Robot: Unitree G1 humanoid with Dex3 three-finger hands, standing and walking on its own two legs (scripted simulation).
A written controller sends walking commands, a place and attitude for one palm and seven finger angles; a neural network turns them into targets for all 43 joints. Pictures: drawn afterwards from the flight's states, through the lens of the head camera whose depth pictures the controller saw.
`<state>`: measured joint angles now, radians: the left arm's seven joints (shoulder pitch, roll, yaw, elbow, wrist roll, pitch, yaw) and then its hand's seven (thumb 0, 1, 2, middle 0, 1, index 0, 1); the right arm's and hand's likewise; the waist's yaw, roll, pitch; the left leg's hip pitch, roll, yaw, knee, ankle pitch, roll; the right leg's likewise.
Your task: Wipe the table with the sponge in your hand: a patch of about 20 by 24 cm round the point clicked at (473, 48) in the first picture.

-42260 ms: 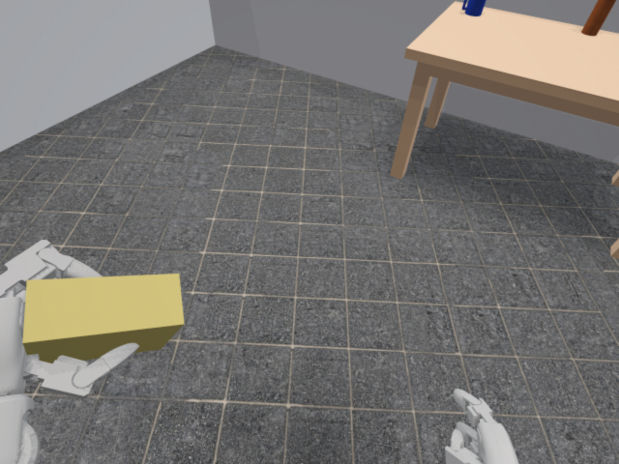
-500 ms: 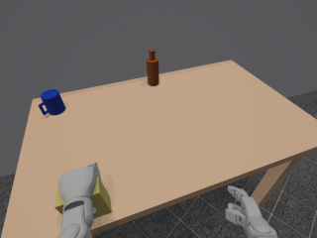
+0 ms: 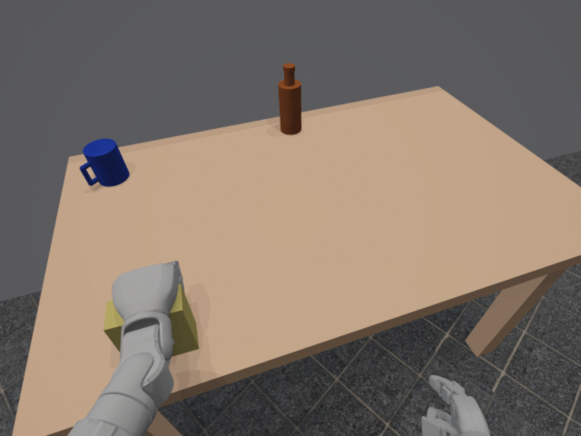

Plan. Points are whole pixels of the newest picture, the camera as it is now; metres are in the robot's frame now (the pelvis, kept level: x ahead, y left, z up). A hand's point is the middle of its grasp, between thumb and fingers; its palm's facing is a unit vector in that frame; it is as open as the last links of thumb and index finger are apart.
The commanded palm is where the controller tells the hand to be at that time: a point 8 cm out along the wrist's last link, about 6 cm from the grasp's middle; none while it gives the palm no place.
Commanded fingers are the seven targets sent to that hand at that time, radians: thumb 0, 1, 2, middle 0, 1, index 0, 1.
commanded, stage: wipe forward along the middle lane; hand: left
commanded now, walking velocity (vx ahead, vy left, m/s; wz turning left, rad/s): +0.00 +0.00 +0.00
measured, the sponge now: (159, 333) +0.27 +0.26 -0.06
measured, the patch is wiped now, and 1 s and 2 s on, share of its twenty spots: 1.00 1.00 1.00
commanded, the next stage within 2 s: slide back across to the first lane in 1.18 s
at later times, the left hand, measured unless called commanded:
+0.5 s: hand (159, 283) +0.33 +0.27 -0.01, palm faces -0.09 -0.01 -1.00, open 9.4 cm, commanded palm +0.31 +0.26 +0.02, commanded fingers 0.00 0.10 1.30 -1.20 -1.60 -1.20 -1.60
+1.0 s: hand (155, 251) +0.40 +0.30 -0.01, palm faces -0.12 +0.00 -0.99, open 9.4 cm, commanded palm +0.38 +0.29 +0.03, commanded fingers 0.00 0.10 1.30 -1.20 -1.60 -1.20 -1.60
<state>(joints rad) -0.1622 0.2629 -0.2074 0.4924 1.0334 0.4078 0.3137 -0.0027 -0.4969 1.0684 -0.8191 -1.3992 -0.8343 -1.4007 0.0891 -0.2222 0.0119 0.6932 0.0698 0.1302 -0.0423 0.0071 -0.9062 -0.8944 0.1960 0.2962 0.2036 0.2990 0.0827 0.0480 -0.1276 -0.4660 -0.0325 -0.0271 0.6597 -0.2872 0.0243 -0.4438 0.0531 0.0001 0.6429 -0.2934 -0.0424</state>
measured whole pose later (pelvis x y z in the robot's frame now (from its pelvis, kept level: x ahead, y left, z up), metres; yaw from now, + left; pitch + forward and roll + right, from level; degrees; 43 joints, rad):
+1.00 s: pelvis +0.01 +0.00 -0.01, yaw -1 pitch +15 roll -2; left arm -0.60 0.46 -0.03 0.98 1.03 0.22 0.30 0.00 -0.52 1.08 -0.84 -1.39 -0.85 -1.39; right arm 0.23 -0.26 -0.01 0.70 0.07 0.13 -0.04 0.00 -0.91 -0.89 0.20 0.30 0.20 0.30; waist -0.02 0.04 -0.16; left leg -0.70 -0.01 -0.04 0.78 -0.33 0.02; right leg -0.66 0.08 -0.02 0.71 -0.31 -0.05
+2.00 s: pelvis +0.04 +0.03 +0.00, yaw -1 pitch +14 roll -3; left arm -0.49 0.50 0.05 0.88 1.06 0.17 0.28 -0.01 -0.47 1.07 -0.78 -1.43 -0.79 -1.45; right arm 0.21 -0.25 -0.01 0.67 0.06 0.17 0.00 0.00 -0.91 -0.89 0.20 0.30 0.20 0.30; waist -0.02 0.02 -0.16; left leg -0.61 -0.03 -0.03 0.73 -0.36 0.07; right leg -0.54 0.06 0.00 0.62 -0.32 0.00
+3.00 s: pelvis +0.03 +0.05 +0.00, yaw +0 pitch +9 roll -3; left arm -0.13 0.42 -0.06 0.46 1.02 0.31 0.29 -0.01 -0.44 1.06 -0.74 -1.48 -0.75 -1.50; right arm 0.14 -0.24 0.00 0.62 0.07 0.14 0.00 0.01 -0.91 -0.89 0.20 0.30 0.20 0.30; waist 0.05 0.05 -0.15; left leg -0.52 -0.06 -0.03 0.72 -0.36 0.09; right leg -0.45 0.03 0.00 0.62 -0.33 -0.01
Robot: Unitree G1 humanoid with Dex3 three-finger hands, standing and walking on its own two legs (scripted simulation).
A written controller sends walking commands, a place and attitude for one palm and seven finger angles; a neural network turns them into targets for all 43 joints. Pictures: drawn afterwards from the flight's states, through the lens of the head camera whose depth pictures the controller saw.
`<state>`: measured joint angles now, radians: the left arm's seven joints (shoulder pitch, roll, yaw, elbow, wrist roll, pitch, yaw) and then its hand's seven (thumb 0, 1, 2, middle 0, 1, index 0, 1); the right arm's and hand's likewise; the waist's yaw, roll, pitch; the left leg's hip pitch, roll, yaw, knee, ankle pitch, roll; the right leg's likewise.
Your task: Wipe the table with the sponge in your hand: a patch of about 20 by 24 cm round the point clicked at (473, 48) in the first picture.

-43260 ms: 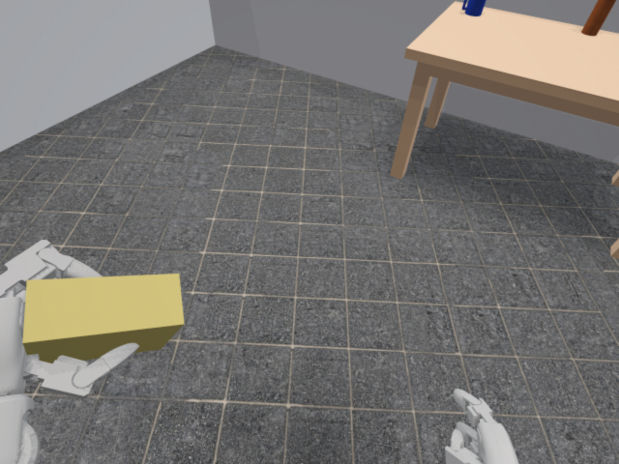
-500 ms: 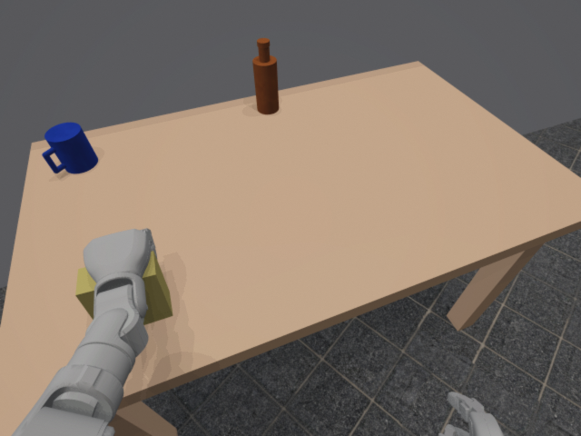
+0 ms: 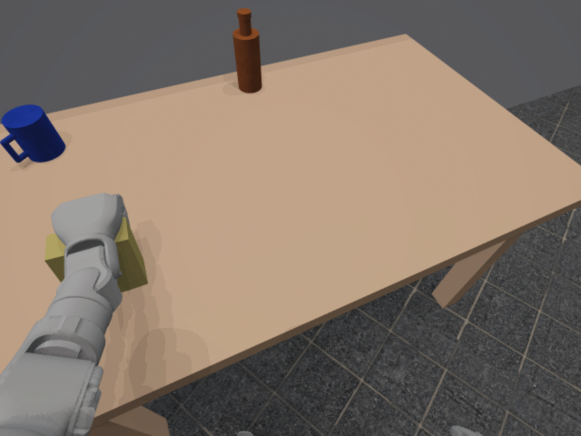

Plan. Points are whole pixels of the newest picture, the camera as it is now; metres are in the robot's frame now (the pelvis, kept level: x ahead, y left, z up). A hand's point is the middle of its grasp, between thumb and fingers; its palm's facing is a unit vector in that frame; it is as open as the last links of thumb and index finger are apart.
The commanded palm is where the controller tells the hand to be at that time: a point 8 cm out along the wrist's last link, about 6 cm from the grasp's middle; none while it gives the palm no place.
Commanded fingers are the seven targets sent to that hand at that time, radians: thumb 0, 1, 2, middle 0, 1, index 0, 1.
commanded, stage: wipe forward along the middle lane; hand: left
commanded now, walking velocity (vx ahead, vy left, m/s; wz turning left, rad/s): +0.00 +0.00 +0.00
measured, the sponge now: (105, 269) +0.37 +0.32 -0.04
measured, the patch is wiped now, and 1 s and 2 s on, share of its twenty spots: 1.00 1.00 1.00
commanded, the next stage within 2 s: slide back across to the first lane in 0.18 s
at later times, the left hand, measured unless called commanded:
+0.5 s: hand (94, 227) +0.41 +0.33 +0.01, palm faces -0.08 -0.03 -1.00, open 9.5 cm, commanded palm +0.38 +0.32 +0.05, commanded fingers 0.00 0.10 1.30 -1.20 -1.60 -1.20 -1.60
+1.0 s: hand (65, 233) +0.40 +0.37 +0.01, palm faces -0.10 -0.03 -0.99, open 9.5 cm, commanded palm +0.36 +0.37 +0.06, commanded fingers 0.00 0.10 1.30 -1.20 -1.60 -1.20 -1.60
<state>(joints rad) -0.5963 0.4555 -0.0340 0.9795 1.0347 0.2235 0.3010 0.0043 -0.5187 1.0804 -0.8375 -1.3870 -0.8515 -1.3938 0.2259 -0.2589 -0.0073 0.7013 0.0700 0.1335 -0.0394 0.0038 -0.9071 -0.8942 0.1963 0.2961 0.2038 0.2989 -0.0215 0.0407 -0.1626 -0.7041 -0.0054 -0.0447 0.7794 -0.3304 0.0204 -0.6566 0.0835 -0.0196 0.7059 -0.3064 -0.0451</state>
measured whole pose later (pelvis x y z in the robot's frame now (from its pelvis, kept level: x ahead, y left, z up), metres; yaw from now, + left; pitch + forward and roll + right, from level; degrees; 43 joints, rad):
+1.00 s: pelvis +0.03 +0.03 +0.01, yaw +0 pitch +14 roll -3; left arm -0.49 0.50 0.05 0.88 1.06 0.17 0.28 -0.01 -0.47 1.07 -0.78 -1.43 -0.79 -1.45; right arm 0.21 -0.25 -0.01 0.67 0.06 0.17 0.00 0.00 -0.91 -0.89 0.20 0.30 0.20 0.30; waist -0.02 0.02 -0.16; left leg -0.61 -0.03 -0.03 0.73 -0.36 0.07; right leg -0.54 0.06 0.00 0.62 -0.32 0.00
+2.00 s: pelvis +0.03 +0.05 +0.01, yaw +1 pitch +9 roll -3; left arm -0.13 0.42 -0.06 0.46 1.02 0.31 0.29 -0.01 -0.44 1.06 -0.74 -1.48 -0.75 -1.50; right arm 0.14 -0.24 0.00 0.62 0.07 0.14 0.00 0.01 -0.91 -0.89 0.20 0.30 0.20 0.30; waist 0.05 0.05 -0.15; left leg -0.52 -0.06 -0.03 0.72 -0.36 0.09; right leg -0.45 0.03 0.00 0.62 -0.33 -0.01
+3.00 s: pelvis +0.03 +0.01 +0.02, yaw +0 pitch +6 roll -1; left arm 0.22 0.37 -0.04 0.20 0.99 0.28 0.32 0.01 -0.43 1.06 -0.74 -1.48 -0.75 -1.49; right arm 0.11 -0.25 0.00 0.64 0.05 0.10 -0.02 0.01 -0.91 -0.89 0.20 0.30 0.20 0.30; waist 0.08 0.06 -0.13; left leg -0.41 -0.02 -0.03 0.66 -0.35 0.04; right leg -0.37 0.06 0.01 0.60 -0.33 -0.03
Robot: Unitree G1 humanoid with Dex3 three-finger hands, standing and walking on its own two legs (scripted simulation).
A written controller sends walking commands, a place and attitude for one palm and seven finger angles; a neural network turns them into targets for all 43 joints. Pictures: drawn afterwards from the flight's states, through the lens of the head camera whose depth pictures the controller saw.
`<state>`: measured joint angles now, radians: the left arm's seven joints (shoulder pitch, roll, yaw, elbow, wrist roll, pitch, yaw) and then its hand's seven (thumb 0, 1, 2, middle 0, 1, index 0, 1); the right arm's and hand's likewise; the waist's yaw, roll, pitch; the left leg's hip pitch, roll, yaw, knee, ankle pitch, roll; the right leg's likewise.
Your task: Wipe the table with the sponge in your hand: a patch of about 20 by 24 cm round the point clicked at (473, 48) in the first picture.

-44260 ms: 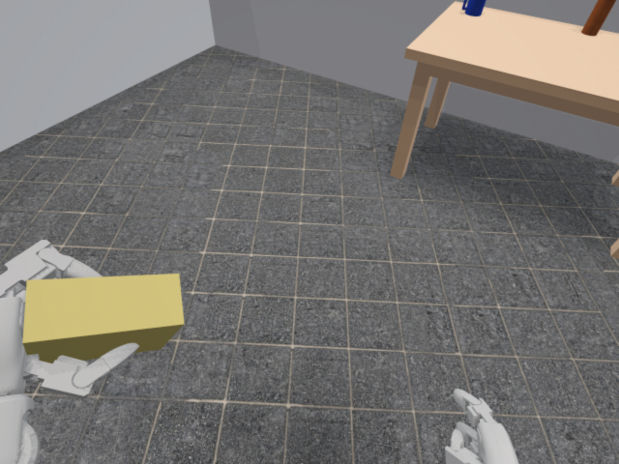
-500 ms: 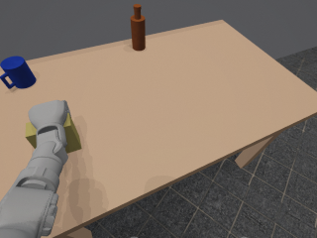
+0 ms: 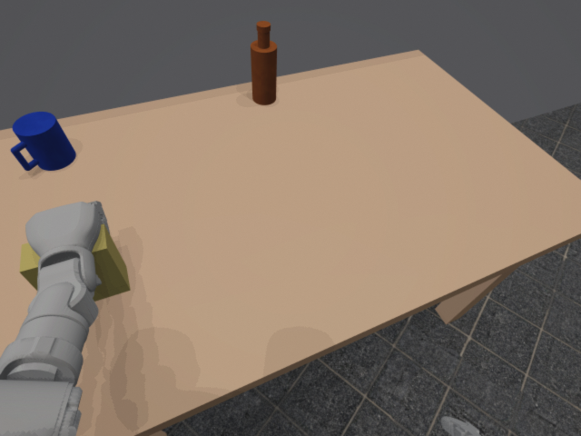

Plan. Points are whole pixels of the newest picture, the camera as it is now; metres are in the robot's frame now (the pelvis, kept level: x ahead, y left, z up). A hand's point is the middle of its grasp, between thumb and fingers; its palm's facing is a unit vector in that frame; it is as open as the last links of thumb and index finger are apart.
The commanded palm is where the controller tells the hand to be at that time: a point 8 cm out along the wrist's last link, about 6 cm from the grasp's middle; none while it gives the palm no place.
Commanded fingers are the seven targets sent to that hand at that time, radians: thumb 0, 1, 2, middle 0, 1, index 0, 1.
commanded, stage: wipe back along the first lane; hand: left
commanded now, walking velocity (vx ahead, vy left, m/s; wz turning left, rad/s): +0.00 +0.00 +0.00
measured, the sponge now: (85, 276) +0.35 +0.35 -0.05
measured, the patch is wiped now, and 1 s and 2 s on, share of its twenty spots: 1.00 1.00 1.00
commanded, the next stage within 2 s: lift the sponge slowly off the table in 1.86 s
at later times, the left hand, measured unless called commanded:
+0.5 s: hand (59, 278) +0.32 +0.35 +0.00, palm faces -0.08 -0.03 -1.00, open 9.5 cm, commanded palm +0.28 +0.33 +0.03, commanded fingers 0.00 0.10 1.30 -1.20 -1.60 -1.20 -1.60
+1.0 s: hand (59, 307) +0.28 +0.34 +0.00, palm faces -0.05 -0.02 -1.00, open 9.5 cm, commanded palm +0.23 +0.30 +0.03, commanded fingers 0.00 0.10 1.30 -1.20 -1.60 -1.20 -1.60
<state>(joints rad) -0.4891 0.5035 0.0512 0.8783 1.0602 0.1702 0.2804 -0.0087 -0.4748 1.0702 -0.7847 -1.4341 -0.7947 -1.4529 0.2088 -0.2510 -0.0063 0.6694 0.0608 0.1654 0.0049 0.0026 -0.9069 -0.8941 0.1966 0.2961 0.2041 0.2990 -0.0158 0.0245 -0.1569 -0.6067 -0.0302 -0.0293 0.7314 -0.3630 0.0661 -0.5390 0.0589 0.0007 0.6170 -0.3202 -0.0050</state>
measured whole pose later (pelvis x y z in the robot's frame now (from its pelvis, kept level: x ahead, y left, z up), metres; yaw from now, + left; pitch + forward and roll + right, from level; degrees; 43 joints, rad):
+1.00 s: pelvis -0.01 +0.01 +0.00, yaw +1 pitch +9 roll -3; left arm -0.13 0.42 -0.06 0.46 1.02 0.31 0.29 -0.01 -0.44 1.06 -0.74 -1.48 -0.75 -1.50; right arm 0.14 -0.24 0.00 0.62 0.07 0.14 0.00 0.01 -0.91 -0.89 0.20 0.30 0.20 0.30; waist 0.05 0.05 -0.15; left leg -0.52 -0.06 -0.03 0.72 -0.36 0.09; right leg -0.45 0.03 0.00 0.62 -0.33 -0.01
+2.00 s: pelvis +0.00 -0.02 +0.01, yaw +0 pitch +6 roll -1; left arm 0.22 0.37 -0.04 0.20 0.99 0.28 0.32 0.01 -0.43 1.06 -0.74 -1.48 -0.75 -1.49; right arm 0.11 -0.25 0.00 0.64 0.05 0.10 -0.02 0.01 -0.91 -0.89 0.20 0.30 0.20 0.30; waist 0.08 0.06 -0.13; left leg -0.41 -0.02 -0.03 0.66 -0.35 0.04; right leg -0.37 0.06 0.01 0.60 -0.33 -0.03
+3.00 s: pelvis -0.02 -0.01 +0.02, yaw +0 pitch -2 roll -2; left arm 0.30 0.37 -0.13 -0.05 0.96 0.38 0.21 0.00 -0.47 1.06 -0.80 -1.40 -0.81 -1.42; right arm 0.02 -0.22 0.02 0.67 0.04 0.10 -0.02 0.01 -0.91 -0.89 0.20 0.30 0.19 0.29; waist 0.14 0.07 -0.05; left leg -0.23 -0.04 -0.01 0.56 -0.29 0.06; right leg -0.18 0.05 0.03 0.49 -0.27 -0.02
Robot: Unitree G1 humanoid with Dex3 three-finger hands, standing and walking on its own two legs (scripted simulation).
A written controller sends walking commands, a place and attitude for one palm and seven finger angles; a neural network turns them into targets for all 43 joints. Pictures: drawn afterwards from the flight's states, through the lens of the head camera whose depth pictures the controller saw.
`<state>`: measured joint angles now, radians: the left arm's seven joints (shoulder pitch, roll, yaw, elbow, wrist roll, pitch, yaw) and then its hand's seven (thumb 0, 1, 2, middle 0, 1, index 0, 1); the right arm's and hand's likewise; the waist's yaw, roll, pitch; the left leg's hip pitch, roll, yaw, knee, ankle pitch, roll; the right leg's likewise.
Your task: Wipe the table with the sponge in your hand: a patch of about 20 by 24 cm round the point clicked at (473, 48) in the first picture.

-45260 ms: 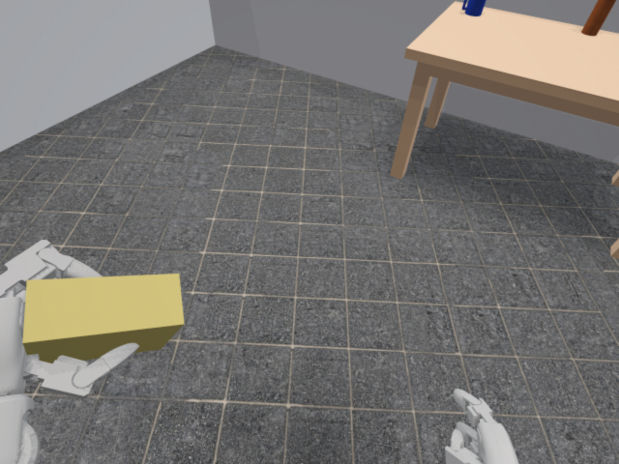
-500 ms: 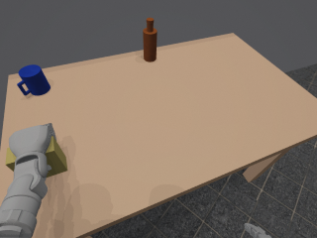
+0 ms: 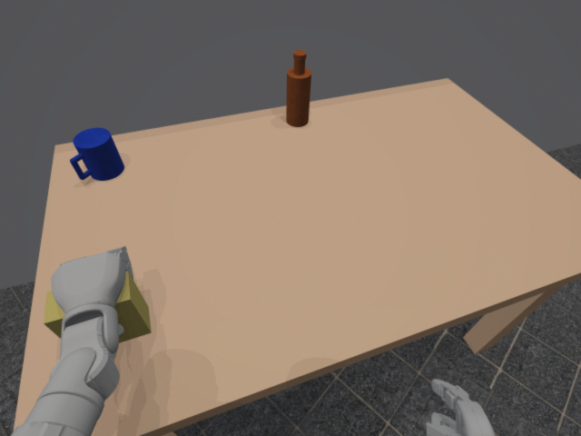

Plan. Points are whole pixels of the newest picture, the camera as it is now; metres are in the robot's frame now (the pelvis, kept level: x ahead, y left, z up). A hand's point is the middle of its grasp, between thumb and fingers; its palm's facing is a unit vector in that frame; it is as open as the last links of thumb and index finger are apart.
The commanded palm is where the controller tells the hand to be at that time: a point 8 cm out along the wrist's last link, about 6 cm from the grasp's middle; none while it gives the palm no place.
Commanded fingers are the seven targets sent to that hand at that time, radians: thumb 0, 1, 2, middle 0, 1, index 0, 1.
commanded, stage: wipe back along the first lane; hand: left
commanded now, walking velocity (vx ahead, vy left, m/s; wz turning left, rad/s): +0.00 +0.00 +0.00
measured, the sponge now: (107, 320) +0.28 +0.33 -0.05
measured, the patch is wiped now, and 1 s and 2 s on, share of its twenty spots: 1.00 1.00 1.00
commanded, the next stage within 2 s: lift the sponge slowly off the table in 0.86 s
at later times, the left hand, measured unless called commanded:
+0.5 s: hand (114, 341) +0.23 +0.27 +0.00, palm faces -0.03 -0.04 -1.00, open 9.5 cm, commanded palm +0.18 +0.25 +0.03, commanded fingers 0.00 0.10 1.30 -1.20 -1.60 -1.20 -1.60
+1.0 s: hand (117, 359) +0.21 +0.26 +0.00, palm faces -0.06 -0.06 -1.00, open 9.5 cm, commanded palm +0.16 +0.24 +0.03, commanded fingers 0.00 0.10 1.30 -1.20 -1.60 -1.20 -1.60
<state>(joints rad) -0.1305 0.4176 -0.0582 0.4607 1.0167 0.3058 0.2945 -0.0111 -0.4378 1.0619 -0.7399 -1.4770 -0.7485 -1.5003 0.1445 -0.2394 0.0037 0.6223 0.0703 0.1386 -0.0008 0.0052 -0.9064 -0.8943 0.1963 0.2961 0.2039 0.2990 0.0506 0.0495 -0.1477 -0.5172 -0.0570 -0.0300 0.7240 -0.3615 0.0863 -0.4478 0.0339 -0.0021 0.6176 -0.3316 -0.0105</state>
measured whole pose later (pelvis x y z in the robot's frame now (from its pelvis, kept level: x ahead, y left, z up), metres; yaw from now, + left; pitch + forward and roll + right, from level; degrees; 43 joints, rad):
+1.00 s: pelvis +0.00 -0.04 +0.01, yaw -1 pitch +6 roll -1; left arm 0.22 0.37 -0.04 0.20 0.99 0.28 0.32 0.01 -0.43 1.06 -0.74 -1.48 -0.75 -1.49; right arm 0.11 -0.25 0.00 0.64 0.05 0.10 -0.02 0.01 -0.91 -0.89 0.20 0.30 0.20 0.30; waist 0.08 0.06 -0.13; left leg -0.41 -0.02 -0.03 0.66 -0.35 0.04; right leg -0.37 0.06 0.01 0.60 -0.33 -0.03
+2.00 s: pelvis -0.01 -0.02 +0.02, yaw -1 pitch -2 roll -2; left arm 0.30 0.37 -0.13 -0.05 0.96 0.38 0.21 0.00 -0.47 1.06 -0.80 -1.40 -0.81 -1.42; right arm 0.02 -0.22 0.02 0.67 0.04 0.10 -0.02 0.01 -0.91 -0.89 0.20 0.30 0.19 0.29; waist 0.14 0.07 -0.05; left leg -0.23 -0.04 -0.01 0.56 -0.29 0.06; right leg -0.18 0.05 0.03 0.49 -0.27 -0.02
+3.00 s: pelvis -0.01 -0.04 +0.02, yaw -1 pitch -5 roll -1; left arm 0.30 0.48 -0.04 -0.25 0.90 0.41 0.05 0.00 -0.47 1.05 -0.80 -1.40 -0.81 -1.41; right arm 0.00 -0.26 0.03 0.68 0.04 0.10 -0.03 0.01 -0.91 -0.89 0.20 0.30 0.18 0.29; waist 0.13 0.08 -0.01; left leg -0.10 -0.03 -0.02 0.44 -0.25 0.04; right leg -0.06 0.06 0.03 0.38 -0.22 -0.03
